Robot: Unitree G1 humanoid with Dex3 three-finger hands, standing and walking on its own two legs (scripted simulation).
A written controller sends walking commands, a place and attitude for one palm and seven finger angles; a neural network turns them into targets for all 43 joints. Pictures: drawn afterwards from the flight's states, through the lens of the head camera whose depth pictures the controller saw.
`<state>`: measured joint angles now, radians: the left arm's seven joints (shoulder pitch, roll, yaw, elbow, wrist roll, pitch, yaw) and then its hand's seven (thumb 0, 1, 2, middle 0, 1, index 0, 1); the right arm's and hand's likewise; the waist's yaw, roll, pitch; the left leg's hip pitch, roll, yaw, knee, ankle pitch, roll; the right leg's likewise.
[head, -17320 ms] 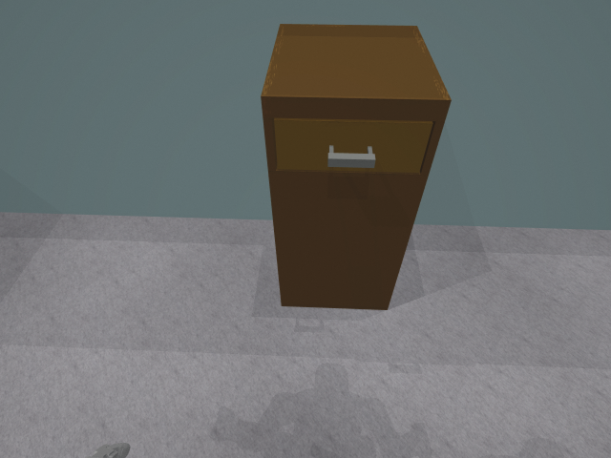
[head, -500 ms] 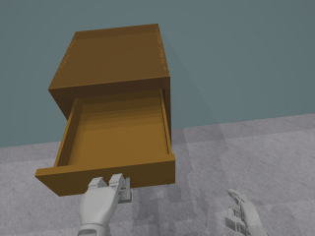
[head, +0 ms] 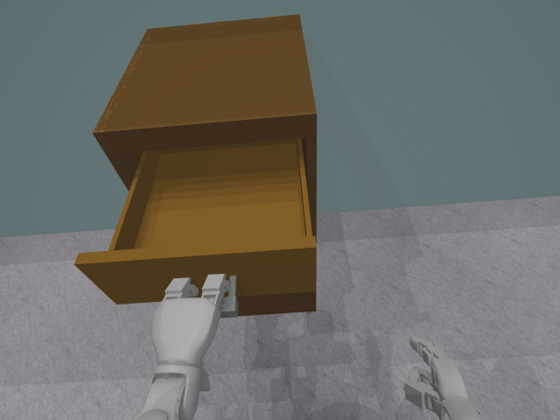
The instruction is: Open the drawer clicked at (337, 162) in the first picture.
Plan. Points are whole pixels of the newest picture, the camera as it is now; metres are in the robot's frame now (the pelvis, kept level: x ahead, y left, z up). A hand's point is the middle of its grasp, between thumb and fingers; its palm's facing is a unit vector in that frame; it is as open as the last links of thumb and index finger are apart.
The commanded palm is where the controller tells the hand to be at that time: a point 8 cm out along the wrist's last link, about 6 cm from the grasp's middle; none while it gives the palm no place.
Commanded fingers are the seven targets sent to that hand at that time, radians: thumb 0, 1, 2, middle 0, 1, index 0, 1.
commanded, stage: open the thumb to release the handle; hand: left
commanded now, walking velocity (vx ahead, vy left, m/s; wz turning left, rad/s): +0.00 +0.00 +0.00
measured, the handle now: (203, 296) +0.29 +0.17 -0.01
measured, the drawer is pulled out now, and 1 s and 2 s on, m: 0.24 0.22 0.18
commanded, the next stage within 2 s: lift the hand off the handle in 0.34 s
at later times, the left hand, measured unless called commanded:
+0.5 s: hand (202, 322) +0.25 +0.16 -0.02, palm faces -0.01 -0.06 -1.00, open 14.1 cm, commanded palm +0.22 +0.16 +0.02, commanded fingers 0.00 -0.50 0.30 -0.15 -0.30 -0.15 -0.30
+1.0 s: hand (201, 323) +0.25 +0.16 -0.02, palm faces -0.07 -0.11 -0.99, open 14.4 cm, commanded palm +0.22 +0.16 +0.06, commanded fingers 0.00 -0.50 0.30 -0.15 -0.30 -0.15 -0.30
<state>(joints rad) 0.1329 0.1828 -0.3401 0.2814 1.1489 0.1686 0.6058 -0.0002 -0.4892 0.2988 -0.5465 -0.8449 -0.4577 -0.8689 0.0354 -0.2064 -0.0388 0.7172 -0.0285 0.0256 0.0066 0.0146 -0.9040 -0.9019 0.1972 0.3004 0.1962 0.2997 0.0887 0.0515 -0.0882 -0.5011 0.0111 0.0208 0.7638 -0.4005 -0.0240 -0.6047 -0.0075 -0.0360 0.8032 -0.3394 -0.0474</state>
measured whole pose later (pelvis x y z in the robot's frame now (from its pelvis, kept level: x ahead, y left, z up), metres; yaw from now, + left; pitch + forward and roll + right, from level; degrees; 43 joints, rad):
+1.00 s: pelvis +0.01 +0.00 +0.01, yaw -1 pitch +5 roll +2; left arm 0.11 0.19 -0.33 0.28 1.07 0.22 0.42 0.00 -0.49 0.30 -0.41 -0.68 -0.48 -0.53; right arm 0.07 -0.20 -0.03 0.66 0.00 0.05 -0.02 0.01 -0.90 -0.90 0.20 0.30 0.20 0.30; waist 0.06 0.06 -0.08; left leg -0.39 0.01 0.03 0.68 -0.37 -0.02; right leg -0.51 0.00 -0.02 0.73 -0.31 -0.05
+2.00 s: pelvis -0.02 +0.01 +0.01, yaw -1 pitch +7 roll +2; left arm -0.13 0.15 -0.31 0.55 1.08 0.25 0.52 0.00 -0.49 0.30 -0.33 -0.57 -0.37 -0.45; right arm 0.10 -0.21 -0.03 0.71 0.01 0.05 -0.05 0.01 -0.90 -0.90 0.20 0.30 0.20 0.30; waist 0.04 0.04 -0.09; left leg -0.46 0.00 0.05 0.68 -0.34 -0.01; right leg -0.57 -0.01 -0.01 0.72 -0.27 -0.03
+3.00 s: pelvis +0.01 +0.00 +0.02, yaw -1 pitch +3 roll +2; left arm 0.02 0.21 -0.33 0.29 1.06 0.21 0.43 0.00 -0.49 0.30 -0.35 -0.41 -0.30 -0.38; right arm 0.08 -0.21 -0.04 0.71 0.00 0.05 -0.03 0.01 -0.90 -0.90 0.20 0.30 0.20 0.30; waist 0.08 0.08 -0.05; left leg -0.31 0.01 0.03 0.59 -0.34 -0.02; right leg -0.42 0.00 -0.02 0.64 -0.28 -0.04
